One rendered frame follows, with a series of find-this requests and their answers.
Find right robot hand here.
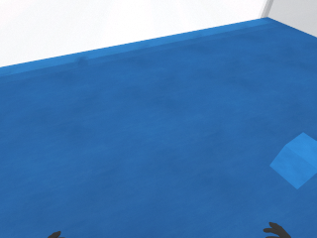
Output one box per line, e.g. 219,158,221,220
263,222,291,238

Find carton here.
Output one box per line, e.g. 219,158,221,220
269,133,317,189

